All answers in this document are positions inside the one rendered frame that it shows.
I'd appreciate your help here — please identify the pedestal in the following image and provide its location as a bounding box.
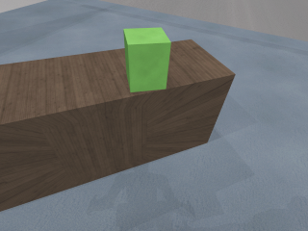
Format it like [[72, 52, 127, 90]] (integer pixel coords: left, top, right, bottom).
[[0, 39, 236, 212]]

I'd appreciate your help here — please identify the carton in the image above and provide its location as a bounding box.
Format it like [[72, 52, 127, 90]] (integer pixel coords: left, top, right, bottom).
[[123, 27, 171, 92]]

